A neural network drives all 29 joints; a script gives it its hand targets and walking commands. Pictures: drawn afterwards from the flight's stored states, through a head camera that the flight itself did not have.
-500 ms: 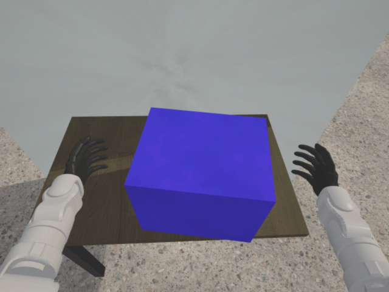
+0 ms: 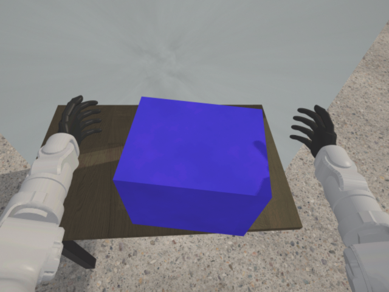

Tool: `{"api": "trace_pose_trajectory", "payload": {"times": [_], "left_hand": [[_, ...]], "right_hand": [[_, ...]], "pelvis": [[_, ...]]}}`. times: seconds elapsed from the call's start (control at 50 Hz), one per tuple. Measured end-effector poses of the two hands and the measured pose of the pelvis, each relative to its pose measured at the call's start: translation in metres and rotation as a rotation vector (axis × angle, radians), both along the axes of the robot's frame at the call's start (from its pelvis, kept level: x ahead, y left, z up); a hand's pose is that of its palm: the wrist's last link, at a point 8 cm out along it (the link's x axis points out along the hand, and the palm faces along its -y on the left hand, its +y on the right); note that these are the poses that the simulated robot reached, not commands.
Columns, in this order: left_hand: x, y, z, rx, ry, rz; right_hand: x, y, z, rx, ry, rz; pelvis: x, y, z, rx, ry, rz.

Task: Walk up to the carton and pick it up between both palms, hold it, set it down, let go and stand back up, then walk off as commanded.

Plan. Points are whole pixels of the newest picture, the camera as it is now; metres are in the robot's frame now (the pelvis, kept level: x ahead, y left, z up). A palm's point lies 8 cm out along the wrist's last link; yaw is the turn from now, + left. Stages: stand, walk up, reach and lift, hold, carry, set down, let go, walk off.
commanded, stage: reach and lift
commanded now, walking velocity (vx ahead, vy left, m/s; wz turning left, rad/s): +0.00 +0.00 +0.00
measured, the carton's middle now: (194, 169) +0.44 -0.02 -0.07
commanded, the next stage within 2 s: none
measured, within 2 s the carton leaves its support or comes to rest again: neither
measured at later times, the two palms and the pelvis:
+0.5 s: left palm (85, 176) +0.40 +0.24 -0.03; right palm (295, 179) +0.37 -0.25 -0.02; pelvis -0.01 +0.01 -0.03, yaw +1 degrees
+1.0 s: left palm (102, 178) +0.41 +0.21 -0.06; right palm (286, 175) +0.39 -0.24 -0.03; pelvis -0.02 +0.01 -0.06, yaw +0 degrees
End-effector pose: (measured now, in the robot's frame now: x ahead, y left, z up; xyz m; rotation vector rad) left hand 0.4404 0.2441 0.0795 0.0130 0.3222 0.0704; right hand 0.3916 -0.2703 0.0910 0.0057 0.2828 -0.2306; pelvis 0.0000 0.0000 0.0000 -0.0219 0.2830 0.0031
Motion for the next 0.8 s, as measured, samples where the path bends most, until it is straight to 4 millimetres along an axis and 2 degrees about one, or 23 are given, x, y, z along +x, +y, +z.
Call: {"api": "trace_pose_trajectory", "payload": {"times": [0.1, 0.2, 0.3, 0.46, 0.62, 0.7, 0.8], "left_hand": [[0.004, 0.001, -0.006, -0.004, -0.004, 0.005], [-0.002, 0.002, -0.021, 0.015, 0.017, 0.005], [-0.013, 0.002, -0.045, 0.036, 0.035, -0.005], [-0.034, -0.001, -0.097, 0.074, 0.063, -0.005], [-0.035, -0.007, -0.136, 0.072, 0.040, -0.005], [-0.031, -0.013, -0.142, 0.059, 0.009, -0.024], [-0.030, -0.020, -0.144, 0.042, 0.004, -0.038]], "right_hand": [[0.009, 0.006, -0.001, -0.013, 0.002, 0.010], [0.009, 0.009, -0.018, -0.011, 0.037, 0.002], [0.000, 0.013, -0.045, -0.014, 0.062, -0.002], [-0.018, 0.018, -0.098, -0.021, 0.088, 0.012], [-0.019, 0.024, -0.143, -0.027, 0.077, 0.039], [-0.016, 0.026, -0.151, -0.025, 0.051, 0.047], [-0.013, 0.029, -0.147, -0.028, 0.032, 0.042]], "pelvis": [[-0.001, 0.000, -0.002, -0.002, 0.017, 0.004], [-0.001, 0.001, -0.004, -0.007, 0.030, 0.013], [0.000, 0.004, -0.008, -0.011, 0.056, 0.023], [-0.006, 0.009, -0.024, -0.016, 0.134, 0.028], [-0.019, 0.013, -0.050, -0.024, 0.241, 0.021], [-0.023, 0.014, -0.058, -0.026, 0.275, 0.012], [-0.026, 0.014, -0.061, -0.023, 0.280, 0.005]]}}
